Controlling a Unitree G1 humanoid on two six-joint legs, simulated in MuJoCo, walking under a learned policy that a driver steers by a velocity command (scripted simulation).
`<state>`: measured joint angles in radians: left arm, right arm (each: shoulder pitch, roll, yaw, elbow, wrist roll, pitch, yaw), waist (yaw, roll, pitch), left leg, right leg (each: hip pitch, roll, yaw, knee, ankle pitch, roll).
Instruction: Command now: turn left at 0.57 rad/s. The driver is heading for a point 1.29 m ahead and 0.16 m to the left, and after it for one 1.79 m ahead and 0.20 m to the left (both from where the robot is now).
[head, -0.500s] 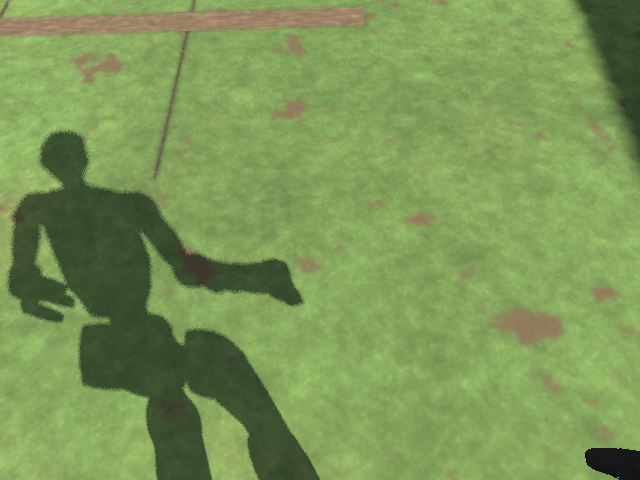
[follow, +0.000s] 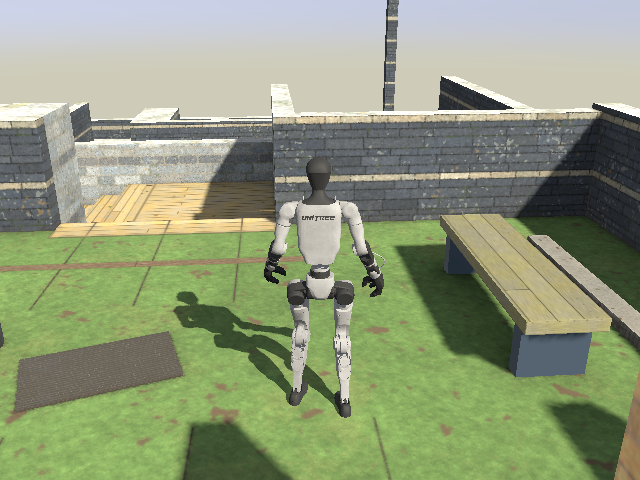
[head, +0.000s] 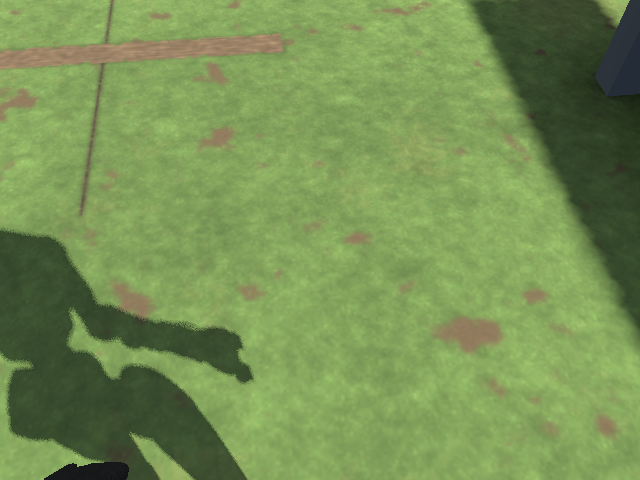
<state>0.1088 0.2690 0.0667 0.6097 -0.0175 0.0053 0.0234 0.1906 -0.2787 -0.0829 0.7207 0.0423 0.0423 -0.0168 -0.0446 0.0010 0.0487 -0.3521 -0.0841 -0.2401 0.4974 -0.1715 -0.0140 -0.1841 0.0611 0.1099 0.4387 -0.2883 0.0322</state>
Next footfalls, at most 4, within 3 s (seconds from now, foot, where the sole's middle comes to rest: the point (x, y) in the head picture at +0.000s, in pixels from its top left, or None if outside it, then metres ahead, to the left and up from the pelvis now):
0.38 left None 0.02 0.16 -0.77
0.94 right None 0.04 -0.08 -0.77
1.60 left None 0.41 0.18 -0.77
2.08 right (213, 295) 0.89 0.24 -0.77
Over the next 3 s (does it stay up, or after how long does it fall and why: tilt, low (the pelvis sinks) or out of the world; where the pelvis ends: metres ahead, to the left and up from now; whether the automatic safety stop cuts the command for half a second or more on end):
stays up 1.39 0.26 -0.01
